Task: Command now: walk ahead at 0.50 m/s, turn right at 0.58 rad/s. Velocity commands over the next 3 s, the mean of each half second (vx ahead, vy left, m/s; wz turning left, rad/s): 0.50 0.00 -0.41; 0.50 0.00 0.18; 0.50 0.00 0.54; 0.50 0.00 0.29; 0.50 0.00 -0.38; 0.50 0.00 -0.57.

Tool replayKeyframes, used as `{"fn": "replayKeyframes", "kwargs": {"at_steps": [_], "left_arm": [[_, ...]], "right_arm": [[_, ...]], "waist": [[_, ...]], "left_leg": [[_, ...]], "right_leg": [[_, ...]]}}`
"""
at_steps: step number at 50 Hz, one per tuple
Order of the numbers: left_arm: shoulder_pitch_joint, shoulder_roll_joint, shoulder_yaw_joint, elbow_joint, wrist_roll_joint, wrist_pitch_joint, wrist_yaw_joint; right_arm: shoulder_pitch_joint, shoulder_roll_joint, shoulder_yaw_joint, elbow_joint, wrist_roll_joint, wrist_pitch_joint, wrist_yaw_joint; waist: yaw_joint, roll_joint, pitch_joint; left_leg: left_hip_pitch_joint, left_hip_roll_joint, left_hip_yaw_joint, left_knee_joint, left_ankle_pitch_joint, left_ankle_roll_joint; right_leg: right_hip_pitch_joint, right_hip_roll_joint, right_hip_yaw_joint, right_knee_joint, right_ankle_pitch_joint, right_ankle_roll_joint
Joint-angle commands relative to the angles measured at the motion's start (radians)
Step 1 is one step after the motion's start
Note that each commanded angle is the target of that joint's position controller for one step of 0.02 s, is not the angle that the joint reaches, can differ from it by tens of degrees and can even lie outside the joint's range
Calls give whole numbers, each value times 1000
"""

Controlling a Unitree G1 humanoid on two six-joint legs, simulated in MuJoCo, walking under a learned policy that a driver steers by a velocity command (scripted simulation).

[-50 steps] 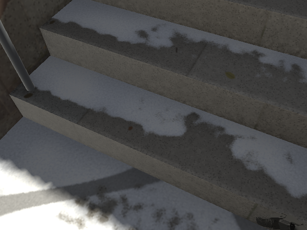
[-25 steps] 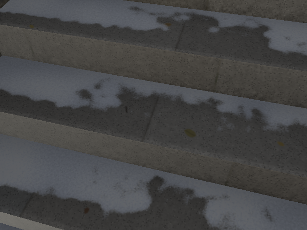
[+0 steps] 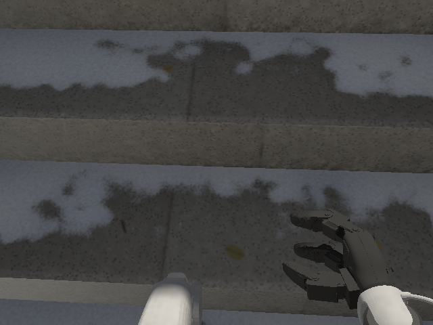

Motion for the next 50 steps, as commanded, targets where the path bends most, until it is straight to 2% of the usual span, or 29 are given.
{"fn": "replayKeyframes", "kwargs": {"at_steps": [1,2,3,4,5,6,7,9,11,13,15,18,21,24,25,26,27,28,29,30,31,32,33,34,36,38,42,45,50], "left_arm": [[-135,300,83,-133,-25,-31,-6],[-194,312,101,-140,-37,-55,-24],[-237,175,79,-205,-37,-75,-62],[-162,104,65,-258,35,-74,-83],[-156,48,55,-270,75,-54,-90],[-209,2,42,-287,90,-30,-83],[-247,-30,24,-327,97,-27,-72],[-247,-74,-1,-352,68,6,-55],[-283,-131,-26,-391,43,15,-43],[-308,-85,-17,-388,29,24,-42],[-374,-50,-4,-405,30,25,-43],[-469,-86,0,-433,51,28,-17],[-740,-152,-34,-535,49,16,-9],[-892,-165,-67,-639,34,9,-43],[-843,-143,-71,-628,39,20,-69],[-824,-196,-91,-638,15,27,-83],[-703,-167,-70,-580,-4,28,-82],[-529,-142,-46,-514,-4,37,-67],[-287,-97,-20,-448,-5,42,-56],[-157,-7,13,-413,14,38,-52],[-105,85,40,-370,29,21,-37],[-132,181,84,-379,34,47,-31],[-254,187,90,-365,39,28,-44],[-321,120,76,-318,32,11,-55],[-334,-28,37,-186,21,-34,-61],[-251,-113,12,-84,38,-50,-59],[-177,-111,-3,-33,32,-94,-65],[-70,-10,12,28,41,-132,-80],[59,-19,-4,62,29,-115,-48]], "right_arm": [[408,-172,-93,30,41,-7,-17],[526,-231,-124,76,20,-20,-15],[594,-332,-152,142,-17,-32,-26],[465,-371,-174,130,11,-6,-39],[330,-272,-158,125,35,4,-36],[263,-176,-137,177,33,1,-36],[270,-113,-124,229,20,-18,-30],[347,-31,-111,352,-3,-70,-6],[452,-44,-123,462,15,-104,31],[437,-55,-123,477,31,-124,38],[431,-86,-121,468,26,-132,27],[586,-175,-149,514,25,-160,21],[735,-161,-147,582,10,-165,18],[782,-107,-130,626,23,-127,-18],[747,-124,-131,602,33,-110,-27],[743,-122,-131,601,66,-103,-37],[693,-163,-126,562,75,-109,-21],[716,-256,-147,548,65,-124,-10],[696,-349,-170,533,82,-138,-1],[635,-394,-190,491,100,-158,22],[656,-286,-170,425,124,-169,59],[568,-275,-193,404,88,-182,87],[567,-148,-186,360,73,-166,69],[530,-103,-176,323,57,-140,48],[444,-35,-154,253,13,-123,17],[462,33,-118,250,19,-100,13],[392,22,-110,254,49,-53,1],[239,53,-99,199,35,-26,-22],[-49,18,-71,58,39,-11,-12]], "waist": [[-294,-179,-439],[-365,-96,-486],[-329,306,-479],[-215,502,-565],[-122,297,-415],[-85,156,-170],[-60,63,-44],[-11,17,-12],[-5,65,0],[-3,47,33],[-19,6,35],[-74,62,-2],[-155,75,52],[-166,104,75],[-159,101,34],[-162,130,2],[-114,93,-85],[-59,166,-228],[50,230,-388],[128,262,-470],[107,30,-544],[115,-124,-631],[28,-51,-544],[-46,49,-403],[-113,8,-121],[-159,1,-53],[-162,70,10],[-127,-35,-6],[-90,15,62]], "left_leg": [[995,-109,-8,-332,160,32],[1077,-95,-81,-540,95,46],[1202,154,-558,-876,76,138],[1150,320,-1058,-1191,-15,195],[999,319,-1031,-1198,-367,201],[827,287,-894,-1151,-559,193],[719,288,-757,-1137,-449,174],[693,237,-485,-1149,-165,94],[790,223,-356,-1202,25,79],[759,194,-206,-1250,156,76],[753,185,-101,-1273,318,88],[1058,231,-145,-1327,292,148],[1316,269,-143,-1400,237,124],[1270,216,-64,-1545,296,89],[1188,179,-4,-1638,424,132],[1093,191,24,-1716,604,147],[1032,183,64,-1598,1183,157],[1113,227,64,-1394,1721,151],[1224,251,53,-1161,1953,124],[1196,214,32,-897,1833,83],[781,60,-35,-484,1330,12],[725,-129,-129,18,434,-11],[595,-100,-328,275,437,-16],[544,-33,-227,304,503,-5],[390,-3,-196,401,511,44],[264,-20,-238,464,495,90],[131,-78,-233,401,487,71],[-145,-121,-156,782,374,96],[-166,-70,-40,403,276,105]], "right_leg": [[-177,-183,23,308,1753,-91],[-148,-157,-2,591,1634,-61],[-456,52,-11,997,723,-12],[-590,151,30,1427,58,3],[-699,78,30,1602,60,-6],[-826,34,-67,1656,87,-15],[-920,17,-92,1759,69,-36],[-995,-3,-70,1873,40,-59],[-1145,-17,-43,1942,33,-63],[-1135,-5,-32,1791,66,-42],[-1100,15,-65,1683,156,-18],[-1374,26,-102,1959,-44,-39],[-1685,-15,-143,2042,-281,-64],[-1568,-136,-284,1695,-313,-51],[-1338,-153,-378,1488,-253,-40],[-1034,-166,-384,1244,-220,-73],[-703,-59,-479,1142,-228,-83],[-512,16,-503,1139,-213,-88],[-350,65,-455,1021,-186,-104],[-200,38,-317,875,-161,-126],[67,-232,203,677,-261,-230],[-7,-364,652,246,-374,-232],[-104,-415,604,202,-365,-175],[-240,-407,491,232,-464,-155],[-479,-333,252,308,-397,-126],[-495,-287,57,288,-254,-65],[-488,-293,-182,198,52,-13],[-306,-328,-206,117,97,-28],[-236,-239,-358,-14,34,29]]}}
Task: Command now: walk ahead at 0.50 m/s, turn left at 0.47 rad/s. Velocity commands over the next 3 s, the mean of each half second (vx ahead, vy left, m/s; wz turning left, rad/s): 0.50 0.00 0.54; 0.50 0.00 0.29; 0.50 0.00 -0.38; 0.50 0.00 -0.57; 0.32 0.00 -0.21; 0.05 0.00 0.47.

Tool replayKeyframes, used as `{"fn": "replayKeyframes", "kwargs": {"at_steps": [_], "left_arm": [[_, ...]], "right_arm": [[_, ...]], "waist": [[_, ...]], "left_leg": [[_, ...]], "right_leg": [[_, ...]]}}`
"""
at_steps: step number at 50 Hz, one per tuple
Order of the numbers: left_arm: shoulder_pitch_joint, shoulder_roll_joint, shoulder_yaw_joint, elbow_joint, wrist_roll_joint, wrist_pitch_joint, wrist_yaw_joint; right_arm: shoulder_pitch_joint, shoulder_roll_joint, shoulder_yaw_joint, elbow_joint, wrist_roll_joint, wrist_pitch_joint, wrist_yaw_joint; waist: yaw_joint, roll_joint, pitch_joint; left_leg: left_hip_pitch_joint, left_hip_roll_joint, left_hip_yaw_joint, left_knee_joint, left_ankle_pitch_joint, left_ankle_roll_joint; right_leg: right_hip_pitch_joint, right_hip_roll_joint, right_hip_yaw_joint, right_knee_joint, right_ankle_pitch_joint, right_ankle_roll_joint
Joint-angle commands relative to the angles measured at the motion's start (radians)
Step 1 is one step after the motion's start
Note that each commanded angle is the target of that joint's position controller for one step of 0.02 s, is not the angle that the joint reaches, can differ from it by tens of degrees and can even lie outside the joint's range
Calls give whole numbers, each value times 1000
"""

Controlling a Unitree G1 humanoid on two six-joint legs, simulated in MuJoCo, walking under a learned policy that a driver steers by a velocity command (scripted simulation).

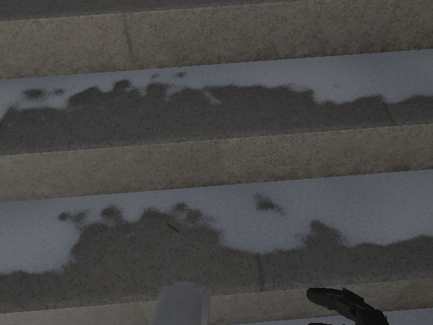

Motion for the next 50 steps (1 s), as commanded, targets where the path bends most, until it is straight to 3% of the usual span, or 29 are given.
{"fn": "replayKeyframes", "kwargs": {"at_steps": [1,3,5,7,8,9,10,11,13,16,19,22,24,26,28,30,31,32,33,34,35,36,37,38,40,42,45,47,50], "left_arm": [[56,85,4,-27,-5,-11,33],[87,147,20,-19,-25,1,70],[31,154,7,-73,-63,17,95],[22,266,35,-129,-80,24,90],[-18,310,48,-172,-85,26,62],[-74,284,49,-261,-50,13,35],[-239,237,55,-350,-18,6,-6],[-232,135,41,-416,17,-3,-27],[-294,56,20,-489,23,1,2],[-277,-63,-41,-530,39,40,29],[-352,-32,-50,-550,33,77,40],[-535,-78,-66,-613,25,90,55],[-711,-124,-93,-700,45,83,55],[-845,-114,-109,-767,40,84,42],[-888,-109,-113,-799,25,109,25],[-609,-100,-95,-661,4,123,23],[-466,-15,-54,-633,-28,128,39],[-354,60,-20,-593,-46,126,47],[-254,139,19,-564,-35,118,56],[-139,219,53,-484,11,109,61],[-153,265,73,-450,-6,127,61],[-255,174,65,-435,-30,129,53],[-334,77,45,-382,-34,118,50],[-353,20,27,-339,-20,92,44],[-296,-59,7,-220,2,44,35],[-251,-41,13,-155,-6,13,18],[-250,38,20,-156,-23,1,12],[-147,104,31,-125,-23,-19,18],[33,127,48,-88,-7,-20,33]], "right_arm": [[-196,-46,7,-149,-5,7,10],[-207,-50,15,-159,-4,30,34],[-107,-25,34,-93,36,30,27],[146,-109,-3,-17,31,31,13],[256,-171,-28,6,10,16,23],[285,-270,-68,19,13,10,21],[235,-368,-116,21,20,33,15],[138,-366,-120,-6,-3,32,15],[163,-271,-103,93,-1,-14,13],[264,-180,-79,222,-11,-59,26],[299,-180,-63,244,7,-90,40],[469,-259,-73,277,-20,-118,44],[535,-252,-72,300,-3,-121,39],[576,-237,-67,312,3,-112,26],[581,-248,-78,293,20,-83,-14],[412,-279,-86,210,34,-73,-33],[414,-376,-117,171,31,-92,-24],[382,-401,-131,166,47,-124,-2],[330,-418,-144,160,59,-160,26],[327,-303,-131,131,68,-169,64],[420,-231,-121,109,14,-176,83],[418,-191,-112,83,-23,-156,92],[334,-127,-86,37,-44,-128,83],[264,-79,-58,-18,-66,-118,68],[247,-42,-24,-26,-37,-73,45],[263,-25,-9,-34,-16,-46,32],[141,-99,-18,-70,-15,-39,31],[94,-86,-23,-69,-20,-39,20],[-184,-30,-1,-180,-41,-48,19]], "waist": [[-23,-54,122],[-3,-109,51],[-69,-142,-37],[-145,-249,-226],[-185,-285,-301],[-186,-176,-303],[-191,143,-306],[-103,36,-292],[-30,-118,-28],[43,-100,59],[49,-108,127],[-58,51,47],[-88,50,92],[-124,38,116],[-135,21,41],[16,42,-214],[68,112,-300],[140,147,-349],[219,116,-374],[204,-138,-405],[128,-366,-412],[45,-195,-335],[-16,-67,-103],[-36,-48,-19],[-92,35,63],[-134,28,113],[-119,37,134],[-81,-71,56],[36,-68,83]], "left_leg": [[-17,50,103,-237,-33,-12],[111,113,218,-450,-174,4],[543,12,383,-736,-260,42],[820,-96,354,-935,-322,68],[978,-115,230,-1115,-324,87],[1157,-8,-161,-1303,-498,144],[1229,174,-794,-1711,-665,257],[1173,221,-929,-1833,-682,224],[956,205,-734,-1810,-468,133],[927,114,-408,-1726,-20,83],[850,73,-256,-1740,52,35],[1103,142,-366,-1792,191,61],[1186,153,-403,-1823,110,36],[1148,109,-386,-1924,113,44],[1143,152,-346,-2095,494,89],[1050,137,-141,-1970,1289,46],[1147,164,-183,-1827,1601,36],[1245,213,-219,-1658,1749,32],[1229,170,-207,-1412,1620,7],[910,-3,-191,-1026,880,-41],[784,-147,-193,-576,45,-92],[660,-89,-224,-372,68,-80],[523,-45,-146,-280,140,-61],[419,-42,-145,-138,100,-27],[363,-23,-183,-84,91,-6],[283,10,-209,-165,63,-18],[304,38,-103,-397,135,-62],[194,65,19,-195,74,-58],[-186,151,56,-30,-160,-42]], "right_leg": [[-35,-174,116,-309,238,-34],[103,-195,70,-438,460,-100],[63,-193,-61,-267,1566,-112],[190,-273,-5,104,2054,-121],[176,-274,7,347,1928,-115],[-163,-181,32,674,1463,-67],[-526,110,129,1173,292,12],[-652,65,377,1461,279,2],[-793,30,356,1552,329,-12],[-974,5,351,1747,262,-52],[-1039,-34,304,1526,219,-23],[-1327,1,210,1880,61,-35],[-1463,-23,244,1870,-39,-66],[-1385,-23,191,1614,-89,-52],[-1047,-22,131,1270,-76,-42],[-407,78,74,1016,-12,-91],[-284,105,90,897,-67,-81],[-202,103,136,761,-43,-89],[-89,87,221,566,-80,-108],[123,-133,704,327,-98,-244],[94,-294,1142,52,248,-345],[-30,-284,1176,-3,-230,-334],[-206,-254,1062,10,-559,-291],[-302,-249,976,-15,-528,-262],[-405,-193,678,-24,-205,-173],[-402,-156,488,-44,7,-128],[-429,-135,340,-137,158,-138],[-229,-169,380,-172,330,-199],[113,-210,490,-206,188,-218]]}}
Over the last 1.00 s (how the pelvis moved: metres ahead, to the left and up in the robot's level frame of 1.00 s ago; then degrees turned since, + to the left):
0.57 -0.11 0.34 -4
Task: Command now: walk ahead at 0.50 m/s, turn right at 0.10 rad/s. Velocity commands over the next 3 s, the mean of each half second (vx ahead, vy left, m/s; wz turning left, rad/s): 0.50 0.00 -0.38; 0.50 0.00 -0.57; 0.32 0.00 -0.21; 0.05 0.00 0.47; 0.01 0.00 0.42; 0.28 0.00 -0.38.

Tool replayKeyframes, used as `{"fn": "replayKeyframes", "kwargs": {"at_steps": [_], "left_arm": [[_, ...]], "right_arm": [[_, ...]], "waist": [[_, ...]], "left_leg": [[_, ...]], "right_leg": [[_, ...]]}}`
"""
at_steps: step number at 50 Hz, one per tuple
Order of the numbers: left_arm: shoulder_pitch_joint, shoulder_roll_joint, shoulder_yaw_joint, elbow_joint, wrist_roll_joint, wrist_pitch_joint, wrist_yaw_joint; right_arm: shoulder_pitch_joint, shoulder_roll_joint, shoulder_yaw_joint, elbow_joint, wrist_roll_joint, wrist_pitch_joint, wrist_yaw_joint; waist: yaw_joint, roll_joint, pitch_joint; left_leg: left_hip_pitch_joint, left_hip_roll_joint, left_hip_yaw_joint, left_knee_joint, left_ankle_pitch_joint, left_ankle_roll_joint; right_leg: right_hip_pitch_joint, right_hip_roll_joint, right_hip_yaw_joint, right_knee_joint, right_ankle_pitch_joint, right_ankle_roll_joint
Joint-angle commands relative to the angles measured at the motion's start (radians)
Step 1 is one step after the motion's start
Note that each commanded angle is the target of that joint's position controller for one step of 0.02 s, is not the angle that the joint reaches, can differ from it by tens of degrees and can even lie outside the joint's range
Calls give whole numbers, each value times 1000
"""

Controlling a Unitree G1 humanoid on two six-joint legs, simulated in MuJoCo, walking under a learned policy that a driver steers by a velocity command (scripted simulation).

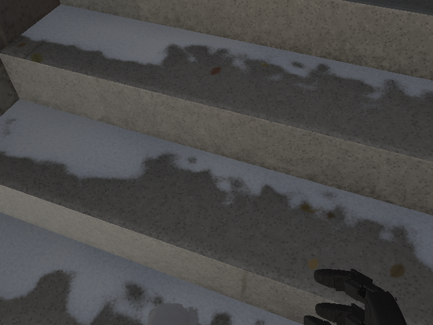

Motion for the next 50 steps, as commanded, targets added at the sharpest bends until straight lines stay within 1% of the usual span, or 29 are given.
{"fn": "replayKeyframes", "kwargs": {"at_steps": [1,5,7,8,10,11,12,13,15,16,17,20,22,23,27,29,32,34,35,36,37,38,39,41,42,44,45,47,50], "left_arm": [[101,100,24,-33,21,-21,20],[191,73,24,3,14,23,65],[33,67,17,-74,-23,43,59],[50,131,19,-88,-23,25,30],[-21,318,76,-126,-49,-19,-16],[-59,257,78,-165,-83,-43,-46],[-92,145,65,-244,-78,-45,-65],[-74,113,73,-261,-17,-35,-61],[-136,6,58,-315,24,10,-31],[-179,-15,42,-350,46,21,-20],[-186,-37,28,-358,39,42,-12],[-244,-114,-24,-387,11,78,-3],[-261,-71,-20,-391,3,103,-3],[-299,-31,-8,-394,10,109,4],[-524,-74,-21,-483,16,142,37],[-648,-52,-25,-542,15,142,47],[-747,-47,-44,-602,14,157,29],[-741,-51,-57,-619,17,179,-6],[-693,-58,-53,-582,11,181,-16],[-601,-75,-62,-545,-8,181,-4],[-462,-29,-43,-505,-25,178,9],[-277,20,-19,-455,-27,166,17],[-198,92,11,-444,-25,154,10],[-306,299,99,-464,-11,176,11],[-396,292,91,-476,4,176,5],[-355,162,60,-366,10,126,16],[-323,115,47,-309,19,107,11],[-261,93,37,-233,12,83,-4],[-194,82,21,-209,-11,55,-12]], "right_arm": [[-242,18,12,-141,-8,-14,0],[-487,37,55,-305,7,-28,29],[-337,57,61,-247,33,-1,61],[-212,25,31,-200,48,-3,43],[231,-120,-44,-92,59,13,7],[354,-214,-80,-34,22,-10,-3],[399,-329,-115,-21,-10,-9,-8],[286,-319,-118,-31,5,7,4],[84,-165,-83,57,39,-14,16],[103,-119,-67,126,42,-35,15],[121,-58,-51,194,23,-47,14],[278,-23,-43,346,8,-80,26],[254,-48,-42,344,12,-98,21],[237,-61,-37,339,12,-111,21],[414,-194,-67,412,-2,-139,28],[471,-192,-62,423,-8,-137,24],[540,-165,-55,446,-1,-112,-5],[557,-220,-65,447,27,-99,-39],[520,-217,-58,418,43,-90,-51],[466,-245,-53,393,65,-78,-52],[489,-327,-73,359,77,-72,-52],[460,-388,-91,332,97,-67,-32],[442,-424,-105,286,99,-71,-4],[244,-281,-98,91,35,-95,66],[247,-165,-84,39,10,-96,72],[216,-97,-54,-7,-10,-96,36],[199,-61,-35,-34,-13,-96,20],[210,-9,0,-43,-28,-65,-2],[175,-44,6,-20,-22,-24,-15]], "waist": [[43,-72,100],[109,-145,131],[35,-68,5],[-10,-112,-131],[-229,-251,-412],[-261,-121,-478],[-271,211,-549],[-211,197,-549],[-47,49,-231],[-24,55,-99],[19,25,-25],[33,-12,68],[64,-30,96],[62,-59,89],[-5,7,95],[-33,-21,153],[-34,-9,156],[-48,61,105],[-47,41,85],[26,107,22],[65,154,-103],[114,230,-223],[146,249,-300],[87,-120,-309],[6,-75,-301],[-53,9,-56],[-64,-30,-18],[-105,-15,40],[-99,44,81]], "left_leg": [[-434,81,53,203,-213,9],[-381,131,82,-132,-325,-2],[394,74,246,-591,-181,26],[715,-32,286,-605,-196,32],[1019,-72,160,-811,-144,53],[1253,108,-146,-965,-181,90],[1335,408,-696,-1341,-68,183],[1218,409,-851,-1493,-175,167],[940,373,-574,-1450,-472,113],[834,336,-457,-1441,-421,101],[758,305,-333,-1444,-373,77],[819,297,-123,-1525,-97,15],[784,307,12,-1594,-21,-2],[773,296,84,-1620,62,-8],[1093,318,113,-1718,36,23],[1209,307,159,-1759,6,-4],[1167,231,285,-1847,27,-31],[1210,234,347,-1978,233,26],[1225,223,400,-1940,489,29],[1154,231,435,-1804,1339,55],[1213,272,389,-1618,1723,55],[1293,300,361,-1378,1848,43],[1243,277,330,-1102,1618,16],[581,-68,98,-292,99,-108],[477,-30,-71,-46,130,-105],[353,-1,-47,27,232,-77],[266,-6,-37,165,189,-57],[161,20,-51,211,154,-42],[81,51,9,54,134,-65]], "right_leg": [[295,-279,374,-251,101,-201],[300,-263,356,-438,223,-178],[-54,-190,192,-577,527,-182],[-59,-205,165,-412,1241,-175],[133,-234,175,46,1698,-92],[-140,-149,193,371,1358,-38],[-363,69,219,882,324,0],[-445,69,343,1308,192,3],[-591,-53,230,1423,384,-13],[-652,-58,221,1473,359,-34],[-689,-49,235,1516,324,-52],[-900,-34,277,1614,256,-86],[-904,-27,288,1487,273,-67],[-877,-8,252,1452,315,-62],[-1246,32,199,1864,69,-108],[-1362,14,203,1785,-57,-118],[-1226,-42,71,1446,-13,-103],[-1019,-102,-55,1187,-76,-124],[-878,-81,-105,1048,-127,-139],[-599,5,-197,947,-146,-153],[-415,74,-207,871,-144,-153],[-266,122,-142,755,-162,-173],[-118,144,22,560,-200,-185],[31,-150,1033,-82,-607,-293],[-14,-179,1098,-172,-639,-242],[-234,-138,869,-94,-412,-169],[-250,-108,799,-70,-277,-193],[-273,-75,600,-24,9,-155],[-281,-37,430,5,282,-99]]}}
Over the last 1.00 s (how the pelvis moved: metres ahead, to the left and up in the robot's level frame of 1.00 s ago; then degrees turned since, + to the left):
0.60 0.11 0.35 24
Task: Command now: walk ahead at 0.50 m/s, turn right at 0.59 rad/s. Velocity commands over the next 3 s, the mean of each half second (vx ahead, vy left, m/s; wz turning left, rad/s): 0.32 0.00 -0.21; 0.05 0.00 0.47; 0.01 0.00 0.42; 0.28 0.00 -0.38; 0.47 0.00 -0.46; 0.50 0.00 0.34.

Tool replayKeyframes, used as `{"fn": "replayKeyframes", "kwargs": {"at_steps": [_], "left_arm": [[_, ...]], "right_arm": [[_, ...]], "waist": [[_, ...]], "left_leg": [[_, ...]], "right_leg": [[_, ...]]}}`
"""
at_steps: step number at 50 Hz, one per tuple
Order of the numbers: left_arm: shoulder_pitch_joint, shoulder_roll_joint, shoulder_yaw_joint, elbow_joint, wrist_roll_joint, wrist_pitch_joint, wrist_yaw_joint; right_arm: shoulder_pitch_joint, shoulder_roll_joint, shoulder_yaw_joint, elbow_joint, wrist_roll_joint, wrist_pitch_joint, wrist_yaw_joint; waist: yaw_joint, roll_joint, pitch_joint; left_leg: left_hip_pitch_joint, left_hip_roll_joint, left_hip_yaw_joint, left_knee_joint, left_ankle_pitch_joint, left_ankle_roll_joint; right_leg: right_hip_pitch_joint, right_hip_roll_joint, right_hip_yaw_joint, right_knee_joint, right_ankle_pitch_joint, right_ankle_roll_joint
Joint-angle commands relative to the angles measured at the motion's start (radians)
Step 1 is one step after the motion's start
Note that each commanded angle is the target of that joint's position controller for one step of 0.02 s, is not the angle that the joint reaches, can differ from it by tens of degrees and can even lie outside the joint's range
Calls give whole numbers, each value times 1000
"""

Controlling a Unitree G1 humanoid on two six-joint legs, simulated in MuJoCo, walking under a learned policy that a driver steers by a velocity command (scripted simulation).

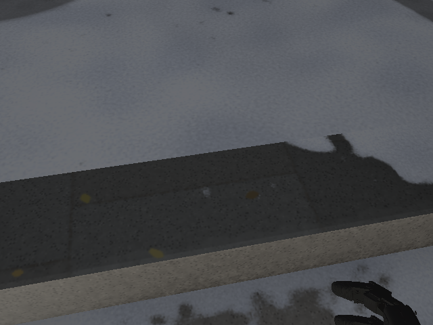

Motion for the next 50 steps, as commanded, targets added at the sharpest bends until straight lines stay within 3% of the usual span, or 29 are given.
{"fn": "replayKeyframes", "kwargs": {"at_steps": [1,4,6,8,9,10,11,13,14,15,16,17,18,19,20,22,25,30,32,34,39,40,41,42,43,44,46,47,50], "left_arm": [[70,18,-16,-15,6,-59,-10],[169,65,-15,31,14,-76,-14],[234,36,-24,61,-2,-71,-7],[250,57,-18,52,-14,-50,40],[240,58,-15,42,-21,-40,59],[224,68,-12,18,-23,-34,66],[155,67,-14,0,-24,-29,73],[83,160,20,-38,-49,-65,61],[15,210,38,-54,-79,-90,41],[7,189,42,-74,-81,-116,18],[125,69,33,-98,-71,-124,-18],[146,39,15,-95,-5,-114,-45],[123,-17,4,-140,15,-85,-51],[40,-64,-20,-177,52,-70,-41],[-30,-111,-47,-214,67,-52,-30],[-67,-139,-73,-267,46,-23,-1],[-71,-112,-82,-293,53,-15,20],[-159,-93,-84,-289,31,-9,32],[-230,-91,-83,-312,25,-7,30],[-288,-98,-80,-328,19,-4,27],[-136,-93,-65,-280,-35,-16,42],[-111,-63,-55,-262,-31,-24,49],[-89,-7,-42,-260,-5,-36,56],[-48,60,-30,-271,-16,-25,50],[-91,64,-21,-297,13,-16,53],[-144,28,-27,-316,24,-8,62],[-218,-14,-38,-306,16,-6,72],[-215,-16,-42,-302,7,-7,82],[-136,21,-31,-282,10,-12,89]], "right_arm": [[34,24,27,-27,5,38,-18],[-171,102,65,-117,0,39,-23],[-343,121,90,-191,-11,45,-16],[-379,98,91,-222,8,61,-2],[-400,97,90,-229,0,61,1],[-310,76,82,-189,11,68,5],[-144,88,79,-112,23,72,5],[85,-19,26,-14,79,83,-18],[181,-103,-7,14,81,81,-28],[230,-156,-34,59,65,77,-28],[335,-228,-57,124,46,74,-30],[311,-185,-66,151,67,95,-39],[162,-144,-66,154,73,87,-39],[118,-66,-52,191,69,76,-36],[154,-15,-43,249,61,59,-40],[194,25,-31,309,47,25,-26],[212,-45,-46,329,49,-3,-6],[245,-167,-77,241,29,0,-60],[241,-181,-94,206,41,19,-68],[233,-172,-105,170,32,40,-68],[228,-166,-128,135,34,66,-37],[239,-154,-129,133,45,66,-28],[291,-97,-127,123,55,63,-15],[358,-80,-119,97,58,67,-17],[340,-125,-120,113,55,70,-17],[238,-142,-124,104,40,82,-14],[141,-127,-115,69,19,109,-3],[146,-144,-111,63,25,121,5],[126,-122,-91,55,32,146,22]], "waist": [[-7,-6,68],[49,-72,85],[91,-56,126],[107,-66,80],[98,-56,75],[75,-26,13],[-3,-74,-98],[-119,-155,-279],[-196,-190,-315],[-210,-114,-327],[-145,344,-358],[-109,182,-439],[8,80,-283],[34,-20,-124],[45,-89,-18],[65,-58,55],[112,-61,50],[58,65,-115],[28,77,-118],[-10,102,-120],[20,144,-61],[23,93,-43],[-8,-115,-49],[-20,-312,-171],[-5,-221,-255],[-8,-83,-188],[-35,-59,-52],[-55,-14,2],[-18,-81,1]], "left_leg": [[-270,-3,93,160,-84,-8],[-556,0,111,352,-233,36],[-515,-12,165,138,-282,38],[-355,-20,223,-112,-290,21],[-280,3,188,-222,-308,29],[-130,-12,235,-358,-313,41],[153,-62,277,-486,-316,82],[555,-114,243,-721,-177,80],[651,-141,252,-942,-164,75],[772,-124,121,-1149,-131,116],[1082,239,-452,-1274,797,399],[980,230,-775,-1526,645,427],[838,205,-709,-1537,170,390],[720,154,-608,-1525,-53,322],[638,110,-460,-1497,-109,275],[541,63,-305,-1543,-61,223],[480,-14,-120,-1524,143,183],[597,28,-157,-1505,584,202],[650,27,-186,-1536,436,181],[708,55,-256,-1568,326,200],[718,31,-262,-1514,409,126],[705,-24,-234,-1409,264,101],[525,-112,-134,-1155,-188,41],[347,-211,20,-806,-567,-31],[293,-161,55,-518,-557,-76],[251,-128,37,-386,-472,-97],[215,-96,11,-245,-324,-106],[215,-78,-10,-397,-271,-110],[217,-99,45,-541,-214,-117]], "right_leg": [[82,-228,370,-353,403,-12],[247,-273,458,-450,205,-11],[194,-217,437,-535,154,4],[250,-262,431,-707,470,-56],[316,-299,419,-724,693,-54],[371,-297,306,-704,971,-30],[345,-262,160,-613,1400,-1],[389,-339,217,-430,1899,22],[457,-331,171,-257,1999,29],[413,-269,183,-3,1734,65],[-6,-15,170,575,161,193],[-78,35,265,890,98,167],[-187,-39,217,1006,169,161],[-310,-73,150,1059,192,127],[-396,-108,167,1070,199,103],[-483,-133,136,1192,150,78],[-460,-182,104,980,213,88],[-335,-190,-22,715,329,134],[-303,-209,-1,534,327,130],[-265,-212,13,415,294,124],[100,-147,-13,-267,190,137],[171,-169,3,-410,275,138],[333,-353,167,-426,685,100],[488,-620,394,-361,1165,-57],[438,-681,503,-440,1029,-180],[346,-618,445,-479,615,-182],[184,-485,258,-487,261,-105],[148,-441,211,-500,106,-61],[222,-431,140,-474,177,-62]]}}
Over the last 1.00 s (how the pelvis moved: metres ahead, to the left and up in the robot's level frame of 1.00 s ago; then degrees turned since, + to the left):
0.58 -0.08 0.32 -30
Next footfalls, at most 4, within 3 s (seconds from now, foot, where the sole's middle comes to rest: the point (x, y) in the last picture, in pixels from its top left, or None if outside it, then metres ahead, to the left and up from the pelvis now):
0.30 left None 0.39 0.09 -0.55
0.80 right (266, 324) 0.45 -0.10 -0.55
1.20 left None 0.34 0.11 -0.55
1.58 right None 0.39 -0.07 -0.55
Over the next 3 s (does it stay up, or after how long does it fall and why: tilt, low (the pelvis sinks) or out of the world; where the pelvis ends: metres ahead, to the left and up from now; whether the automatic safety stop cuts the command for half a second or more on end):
stays up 0.97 0.05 0.40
